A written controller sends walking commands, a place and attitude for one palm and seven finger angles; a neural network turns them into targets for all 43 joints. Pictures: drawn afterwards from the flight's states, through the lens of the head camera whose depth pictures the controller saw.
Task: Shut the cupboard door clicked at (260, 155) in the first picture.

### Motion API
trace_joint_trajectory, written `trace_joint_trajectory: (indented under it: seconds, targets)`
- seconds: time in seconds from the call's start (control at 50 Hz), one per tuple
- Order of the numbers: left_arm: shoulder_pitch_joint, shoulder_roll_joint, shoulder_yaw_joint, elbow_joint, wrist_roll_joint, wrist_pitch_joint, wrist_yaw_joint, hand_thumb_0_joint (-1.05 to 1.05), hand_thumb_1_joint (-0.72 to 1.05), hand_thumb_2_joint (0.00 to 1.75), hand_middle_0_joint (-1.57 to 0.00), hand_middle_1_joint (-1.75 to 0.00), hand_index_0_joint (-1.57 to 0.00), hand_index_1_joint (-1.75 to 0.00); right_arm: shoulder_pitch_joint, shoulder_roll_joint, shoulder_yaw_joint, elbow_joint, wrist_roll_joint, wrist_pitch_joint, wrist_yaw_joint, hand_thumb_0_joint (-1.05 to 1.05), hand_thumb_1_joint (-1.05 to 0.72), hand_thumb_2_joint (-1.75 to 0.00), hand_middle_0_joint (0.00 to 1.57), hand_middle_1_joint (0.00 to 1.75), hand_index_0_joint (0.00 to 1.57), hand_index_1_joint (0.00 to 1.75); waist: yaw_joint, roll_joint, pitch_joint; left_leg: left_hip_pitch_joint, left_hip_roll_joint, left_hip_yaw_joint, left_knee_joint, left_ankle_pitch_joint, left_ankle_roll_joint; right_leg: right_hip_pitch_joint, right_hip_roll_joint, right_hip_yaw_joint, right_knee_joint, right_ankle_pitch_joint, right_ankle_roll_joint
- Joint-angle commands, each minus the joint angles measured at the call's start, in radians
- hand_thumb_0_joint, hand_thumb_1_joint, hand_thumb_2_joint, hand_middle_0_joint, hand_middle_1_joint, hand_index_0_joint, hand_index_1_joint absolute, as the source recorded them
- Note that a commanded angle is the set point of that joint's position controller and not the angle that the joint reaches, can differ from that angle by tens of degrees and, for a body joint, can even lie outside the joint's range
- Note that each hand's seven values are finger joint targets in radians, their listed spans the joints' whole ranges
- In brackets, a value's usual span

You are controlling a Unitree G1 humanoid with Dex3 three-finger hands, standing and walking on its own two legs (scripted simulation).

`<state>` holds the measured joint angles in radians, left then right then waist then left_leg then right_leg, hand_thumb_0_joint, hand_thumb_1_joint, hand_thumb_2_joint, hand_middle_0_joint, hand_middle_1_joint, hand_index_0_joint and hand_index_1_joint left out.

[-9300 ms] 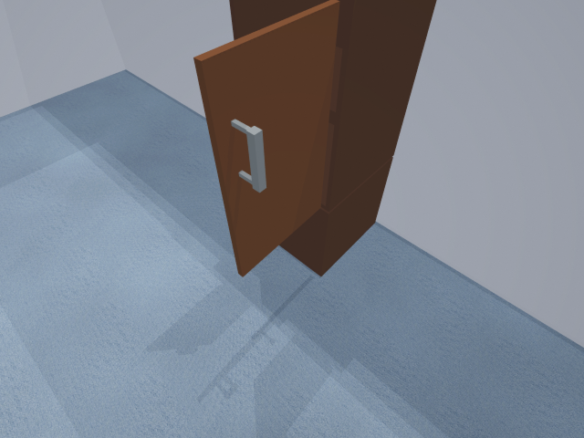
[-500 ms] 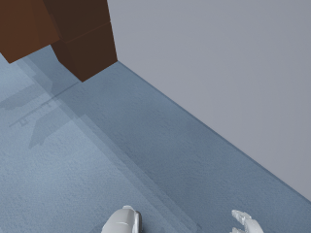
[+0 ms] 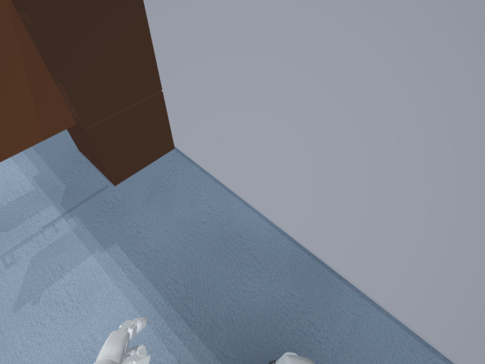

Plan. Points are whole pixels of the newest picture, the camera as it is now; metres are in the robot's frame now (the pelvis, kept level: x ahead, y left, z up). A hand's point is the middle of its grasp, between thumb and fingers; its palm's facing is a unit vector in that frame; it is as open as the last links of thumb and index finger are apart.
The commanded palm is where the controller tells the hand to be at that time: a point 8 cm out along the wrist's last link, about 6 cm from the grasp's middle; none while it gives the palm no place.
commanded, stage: walk to a spot facing it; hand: left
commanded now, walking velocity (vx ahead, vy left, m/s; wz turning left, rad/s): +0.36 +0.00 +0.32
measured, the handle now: out of the picture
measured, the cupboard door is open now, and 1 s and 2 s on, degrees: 91 91 91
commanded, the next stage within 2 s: turn to face it in 0.74 s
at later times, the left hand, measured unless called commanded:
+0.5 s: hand out of the picture +0.10 +0.18 -0.19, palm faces +0.28 -0.95 -0.14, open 7.3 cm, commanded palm none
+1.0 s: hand (122, 218) +0.47 +0.30 -0.16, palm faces +0.20 -0.97 -0.16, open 7.4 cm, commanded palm none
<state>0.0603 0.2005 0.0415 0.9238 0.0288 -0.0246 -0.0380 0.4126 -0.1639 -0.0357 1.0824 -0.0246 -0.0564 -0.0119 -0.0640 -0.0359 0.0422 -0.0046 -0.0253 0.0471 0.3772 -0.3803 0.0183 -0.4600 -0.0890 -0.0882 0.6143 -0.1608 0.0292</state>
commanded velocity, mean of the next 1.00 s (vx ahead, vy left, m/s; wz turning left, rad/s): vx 0.26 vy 0.00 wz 0.24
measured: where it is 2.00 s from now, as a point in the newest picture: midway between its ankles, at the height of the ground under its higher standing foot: (208, 290)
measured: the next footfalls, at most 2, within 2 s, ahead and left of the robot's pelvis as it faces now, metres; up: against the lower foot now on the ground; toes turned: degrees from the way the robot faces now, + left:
right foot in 0.02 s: +0.14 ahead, -0.12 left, +0.00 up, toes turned -6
left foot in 0.50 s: +0.35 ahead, +0.15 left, +0.00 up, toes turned +20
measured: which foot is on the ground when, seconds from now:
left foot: down 0.00-0.02, up 0.04-0.48, down 0.50-1.00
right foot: up 0.00-0.00, down 0.02-0.50, up 0.52-1.00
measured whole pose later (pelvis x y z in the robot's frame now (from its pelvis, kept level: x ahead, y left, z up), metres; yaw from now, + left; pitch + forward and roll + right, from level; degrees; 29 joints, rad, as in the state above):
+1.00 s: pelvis +0.40 +0.10 +0.01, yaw +15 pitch -1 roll +0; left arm 0.11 0.19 0.03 1.01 0.02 0.00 0.00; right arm 0.44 -0.10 0.00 1.13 -0.02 -0.05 -0.03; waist -0.06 -0.04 0.06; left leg -0.02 -0.05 0.11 0.34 -0.31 0.08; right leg -0.49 -0.07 -0.07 0.73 -0.14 0.01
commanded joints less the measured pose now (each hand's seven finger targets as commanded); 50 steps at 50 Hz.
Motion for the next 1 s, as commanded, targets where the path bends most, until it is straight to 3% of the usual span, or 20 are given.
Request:
trace_joint_trajectory:
  seconds: [0.0,0.02,0.04,0.08,0.14,0.24,0.32,0.38,0.42,0.44,0.46,0.48,0.5,0.54,0.58,0.64,0.72,0.82,0.9,0.98]
  targets:
    - [0.42,0.219,0.073,0.06,0.009,-0.051,0.024,0.0,0.9,0.9,-0.2,-0.3,-0.2,-0.3,0.021,-0.099,-0.028,-0.051,0.019,-0.03,0.002,0.0,-0.9,-0.9,0.2,0.3,0.2,0.3,0.21,-0.196,-0.227,-0.505,0.038,0.014,0.578,0.237,0.028,0.798,-0.272,0.346,-0.165,0.098,-0.135]
    - [0.472,0.259,0.071,0.077,-0.008,-0.045,0.028,0.0,0.9,0.9,-0.2,-0.3,-0.2,-0.3,-0.006,-0.098,-0.026,-0.077,0.021,-0.026,0.0,0.0,-0.9,-0.9,0.2,0.3,0.2,0.3,0.204,-0.227,-0.243,-0.619,-0.006,-0.018,0.84,-0.207,0.01,0.78,-0.427,0.546,-0.28,0.166,-0.215]
    - [0.395,0.219,0.064,0.064,-0.01,-0.047,0.034,0.0,0.9,0.9,-0.2,-0.3,-0.2,-0.3,-0.069,-0.107,-0.034,-0.08,0.013,-0.02,0.003,0.0,-0.9,-0.9,0.2,0.3,0.2,0.3,0.186,-0.206,-0.165,-0.659,0.058,-0.084,0.939,-0.136,0.015,0.635,-0.4,0.541,-0.327,0.058,-0.206]
    - [0.231,0.103,0.034,0.033,-0.013,-0.046,0.041,0.0,0.9,0.9,-0.2,-0.3,-0.2,-0.3,-0.102,-0.071,-0.038,-0.065,0.007,0.004,0.012,0.0,-0.9,-0.9,0.2,0.3,0.2,0.3,0.095,-0.069,-0.014,-0.627,0.136,-0.098,0.911,0.061,0.006,0.376,-0.309,0.264,-0.379,-0.027,-0.138]
    - [0.221,0.038,0.015,0.046,-0.009,-0.069,0.042,0.0,0.9,0.9,-0.2,-0.3,-0.2,-0.3,-0.047,-0.028,-0.031,-0.036,-0.002,0.036,0.025,0.0,-0.9,-0.9,0.2,0.3,0.2,0.3,0.045,-0.115,0.007,-0.578,0.147,-0.055,0.799,0.155,-0.024,0.27,-0.238,0.069,-0.433,0.049,-0.11]
    - [0.287,0.043,0.021,0.085,-0.005,-0.086,0.048,0.0,0.9,0.9,-0.2,-0.3,-0.2,-0.3,-0.172,-0.002,-0.03,-0.091,-0.003,0.039,0.047,0.0,-0.9,-0.9,0.2,0.3,0.2,0.3,0.059,-0.057,0.017,-0.65,0.15,-0.001,0.572,0.197,-0.037,0.379,-0.236,-0.035,-0.431,0.218,-0.14]
    - [0.333,0.079,0.016,0.125,-0.003,-0.079,0.048,0.0,0.9,0.9,-0.2,-0.3,-0.2,-0.3,-0.311,-0.012,-0.021,-0.138,0.001,0.03,0.063,0.0,-0.9,-0.9,0.2,0.3,0.2,0.3,0.09,-0.1,0.052,-0.627,0.122,0.044,0.391,0.203,-0.017,0.441,-0.243,-0.069,-0.409,0.269,-0.13]
    - [0.352,0.112,0.019,0.144,0.0,-0.07,0.049,0.0,0.9,0.9,-0.2,-0.3,-0.2,-0.3,-0.353,-0.042,-0.021,-0.158,0.002,0.023,0.065,0.0,-0.9,-0.9,0.2,0.3,0.2,0.3,0.09,-0.103,0.061,-0.55,0.097,0.073,0.307,0.143,0.011,0.475,-0.271,-0.075,-0.359,0.323,-0.125]
    - [0.331,0.136,0.025,0.142,-0.005,-0.065,0.046,0.0,0.9,0.9,-0.2,-0.3,-0.2,-0.3,-0.262,-0.069,-0.025,-0.137,-0.003,0.017,0.055,0.0,-0.9,-0.9,0.2,0.3,0.2,0.3,0.029,-0.084,0.03,-0.357,0.03,0.132,0.242,0.131,0.036,0.423,-0.248,-0.132,-0.215,0.49,-0.108]
    - [0.314,0.148,0.024,0.137,-0.011,-0.06,0.043,0.0,0.9,0.9,-0.2,-0.3,-0.2,-0.3,-0.142,-0.103,-0.034,-0.104,-0.008,0.014,0.047,0.0,-0.9,-0.9,0.2,0.3,0.2,0.3,-0.034,-0.059,-0.025,-0.15,-0.001,0.145,0.186,0.159,0.051,0.33,-0.218,-0.176,-0.038,0.512,-0.083]
    - [0.319,0.118,0.022,0.11,-0.014,-0.055,0.034,0.0,0.9,0.9,-0.2,-0.3,-0.2,-0.3,0.016,-0.199,-0.058,-0.074,-0.016,0.012,0.033,0.0,-0.9,-0.9,0.2,0.3,0.2,0.3,-0.1,0.089,-0.144,0.119,0.134,-0.058,0.137,0.11,0.108,0.133,-0.154,-0.187,0.248,0.3,-0.038]
    - [0.324,0.054,0.008,0.065,-0.019,-0.053,0.023,0.0,0.9,0.9,-0.2,-0.3,-0.2,-0.3,0.127,-0.317,-0.085,-0.057,-0.017,0.007,0.018,0.0,-0.9,-0.9,0.2,0.3,0.2,0.3,-0.11,0.326,-0.23,0.28,0.414,-0.527,0.002,0.146,0.226,-0.144,0.007,-0.15,0.605,-0.364,0.011]
    - [0.244,0.089,0.014,0.03,-0.016,-0.053,0.033,0.0,0.9,0.9,-0.2,-0.3,-0.2,-0.3,0.107,-0.33,-0.085,-0.054,0.002,0.014,0.007,0.0,-0.9,-0.9,0.2,0.3,0.2,0.3,-0.1,0.188,-0.234,0.214,0.468,-0.6,-0.084,0.107,0.249,-0.195,-0.003,0.012,0.716,-0.385,-0.019]
    - [0.213,0.056,0.016,0.05,-0.011,-0.043,0.034,0.0,0.9,0.9,-0.2,-0.3,-0.2,-0.3,-0.075,-0.242,-0.063,-0.106,0.005,0.004,-0.007,0.0,-0.9,-0.9,0.2,0.3,0.2,0.3,-0.019,0.137,-0.074,-0.061,0.404,-0.451,-0.143,0.008,0.188,-0.226,-0.067,0.08,0.759,-0.212,-0.019]
    - [0.294,0.031,0.017,0.097,0.004,-0.024,0.024,0.0,0.9,0.9,-0.2,-0.3,-0.2,-0.3,-0.146,-0.157,-0.035,-0.115,0.004,-0.013,-0.008,0.0,-0.9,-0.9,0.2,0.3,0.2,0.3,0.051,0.155,-0.019,-0.213,0.316,-0.271,-0.176,0.057,0.126,-0.127,-0.089,0.086,0.659,-0.13,-0.01]
    - [0.325,0.008,0.015,0.114,0.005,0.0,0.022,0.0,0.9,0.9,-0.2,-0.3,-0.2,-0.3,-0.12,-0.127,-0.024,-0.092,0.011,-0.026,-0.006,0.0,-0.9,-0.9,0.2,0.3,0.2,0.3,0.076,0.134,-0.009,-0.222,0.268,-0.152,-0.213,0.204,0.118,-0.111,-0.068,0.072,0.57,-0.053,0.005]
    - [0.241,0.013,0.025,0.081,0.0,0.013,0.022,0.0,0.9,0.9,-0.2,-0.3,-0.2,-0.3,-0.057,-0.109,-0.027,-0.072,0.013,-0.032,-0.011,0.0,-0.9,-0.9,0.2,0.3,0.2,0.3,0.074,0.063,0.024,-0.142,0.273,-0.116,-0.238,0.351,0.114,-0.199,-0.06,0.089,0.479,0.045,0.015]
    - [0.14,0.007,0.019,0.052,-0.007,0.018,0.022,0.0,0.9,0.9,-0.2,-0.3,-0.2,-0.3,0.017,-0.086,-0.006,-0.036,0.011,-0.031,-0.02,0.0,-0.9,-0.9,0.2,0.3,0.2,0.3,0.06,0.112,0.046,-0.081,0.256,-0.026,-0.187,0.652,0.08,-0.191,-0.022,0.069,0.341,0.1,-0.002]
    - [0.055,0.001,-0.006,0.034,-0.009,0.005,0.03,0.0,0.9,0.9,-0.2,-0.3,-0.2,-0.3,0.082,-0.077,0.008,0.014,0.003,-0.024,-0.027,0.0,-0.9,-0.9,0.2,0.3,0.2,0.3,0.033,0.103,0.041,-0.051,0.24,-0.05,-0.084,0.977,0.102,-0.06,0.015,0.014,0.146,0.046,-0.017]
    - [0.033,0.036,-0.004,0.004,-0.014,-0.001,0.04,0.0,0.9,0.9,-0.2,-0.3,-0.2,-0.3,0.089,-0.108,-0.007,0.031,0.002,0.003,-0.033,0.0,-0.9,-0.9,0.2,0.3,0.2,0.3,0.031,0.133,0.009,-0.012,0.246,-0.122,0.057,1.051,0.102,0.058,0.058,-0.006,0.018,-0.049,-0.025]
